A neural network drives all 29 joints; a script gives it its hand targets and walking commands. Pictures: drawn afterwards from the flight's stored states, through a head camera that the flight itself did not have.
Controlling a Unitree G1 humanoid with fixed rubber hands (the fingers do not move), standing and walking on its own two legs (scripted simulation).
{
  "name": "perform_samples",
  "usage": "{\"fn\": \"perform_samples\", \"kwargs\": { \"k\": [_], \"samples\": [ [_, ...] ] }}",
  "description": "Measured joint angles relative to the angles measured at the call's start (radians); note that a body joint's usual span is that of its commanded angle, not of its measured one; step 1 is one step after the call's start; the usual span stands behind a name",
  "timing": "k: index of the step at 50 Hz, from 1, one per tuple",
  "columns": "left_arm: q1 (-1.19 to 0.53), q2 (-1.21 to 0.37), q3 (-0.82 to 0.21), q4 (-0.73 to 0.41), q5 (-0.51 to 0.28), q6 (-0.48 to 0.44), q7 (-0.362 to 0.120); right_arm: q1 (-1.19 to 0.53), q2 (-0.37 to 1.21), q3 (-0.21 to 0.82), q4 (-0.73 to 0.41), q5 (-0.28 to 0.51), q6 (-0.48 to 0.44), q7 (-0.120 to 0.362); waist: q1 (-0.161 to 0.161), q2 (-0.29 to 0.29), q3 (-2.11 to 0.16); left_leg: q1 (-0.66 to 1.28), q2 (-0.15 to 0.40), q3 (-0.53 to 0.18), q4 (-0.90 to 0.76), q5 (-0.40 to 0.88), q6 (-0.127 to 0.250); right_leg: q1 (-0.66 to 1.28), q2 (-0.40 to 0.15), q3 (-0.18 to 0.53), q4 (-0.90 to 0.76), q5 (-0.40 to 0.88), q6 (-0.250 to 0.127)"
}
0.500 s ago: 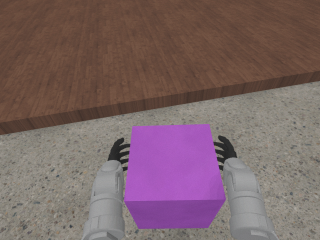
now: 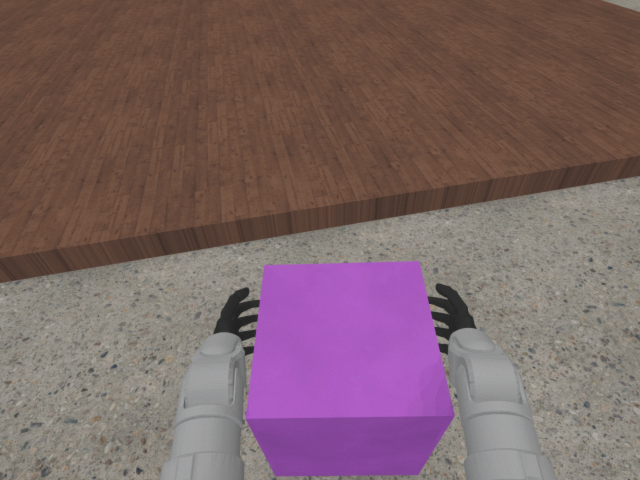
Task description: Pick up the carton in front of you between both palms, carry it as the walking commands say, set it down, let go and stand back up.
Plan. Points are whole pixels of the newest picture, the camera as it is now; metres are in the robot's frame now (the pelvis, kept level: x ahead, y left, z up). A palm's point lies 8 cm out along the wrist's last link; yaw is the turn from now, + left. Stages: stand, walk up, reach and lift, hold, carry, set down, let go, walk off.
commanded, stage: reach and lift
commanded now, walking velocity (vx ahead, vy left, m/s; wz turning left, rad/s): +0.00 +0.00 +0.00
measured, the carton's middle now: (343, 373) +0.28 +0.00 -0.04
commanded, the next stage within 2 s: hold in 0.12 s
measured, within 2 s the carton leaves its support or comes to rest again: neither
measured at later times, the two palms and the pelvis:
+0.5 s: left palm (223, 348) +0.27 +0.15 +0.05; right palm (465, 343) +0.27 -0.15 +0.05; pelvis -0.01 +0.00 +0.00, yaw +0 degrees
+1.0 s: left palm (216, 324) +0.30 +0.16 +0.06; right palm (452, 313) +0.31 -0.14 +0.06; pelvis +0.01 +0.01 -0.01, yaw +2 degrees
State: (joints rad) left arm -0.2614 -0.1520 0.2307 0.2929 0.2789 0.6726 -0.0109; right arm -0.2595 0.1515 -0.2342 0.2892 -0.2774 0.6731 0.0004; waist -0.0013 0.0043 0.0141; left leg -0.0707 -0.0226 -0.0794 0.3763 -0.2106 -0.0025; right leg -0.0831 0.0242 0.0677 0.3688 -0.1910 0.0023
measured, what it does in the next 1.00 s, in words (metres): stands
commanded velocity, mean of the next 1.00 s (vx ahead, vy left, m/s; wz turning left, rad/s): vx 0.11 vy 0.00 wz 0.00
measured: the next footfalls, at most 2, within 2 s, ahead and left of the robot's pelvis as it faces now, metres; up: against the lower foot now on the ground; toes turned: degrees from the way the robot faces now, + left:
right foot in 1.26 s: +0.18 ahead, -0.09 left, +0.00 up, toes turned -8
left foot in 1.62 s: +0.49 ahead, +0.14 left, +0.00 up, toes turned +14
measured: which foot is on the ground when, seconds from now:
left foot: down 0.00-1.00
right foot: down 0.00-1.00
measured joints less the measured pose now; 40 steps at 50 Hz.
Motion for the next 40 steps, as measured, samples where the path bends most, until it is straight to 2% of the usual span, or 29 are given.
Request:
{"fn": "perform_samples", "kwargs": {
  "k": [7,14,21,40],
  "samples": [
    [0.002,0.000,-0.005,-0.018,-0.004,0.018,0.000,0.002,0.000,0.005,-0.017,0.004,0.018,0.000,-0.001,0.000,0.003,0.009,-0.001,0.001,-0.002,0.002,0.001,0.009,-0.001,0.001,-0.002,0.002,0.001],
    [0.027,0.006,-0.034,-0.088,-0.025,0.063,0.008,0.025,-0.006,0.035,-0.087,0.022,0.063,-0.006,0.000,0.000,-0.002,0.038,-0.001,0.001,-0.024,0.014,0.001,0.037,-0.003,0.003,-0.023,0.013,0.002],
    [-0.004,-0.001,-0.007,-0.057,-0.011,0.089,0.000,-0.007,0.001,0.006,-0.053,0.007,0.087,0.003,0.001,-0.001,0.012,0.043,-0.002,0.002,-0.007,0.012,0.002,0.042,-0.002,0.003,-0.006,0.011,0.002],
    [-0.038,-0.009,0.022,-0.040,0.002,0.077,-0.007,-0.039,0.009,-0.019,-0.039,-0.004,0.076,0.006,0.003,0.001,0.024,0.028,0.000,0.000,0.012,0.007,-0.001,0.028,0.002,0.001,0.011,0.009,0.000]
  ]
}}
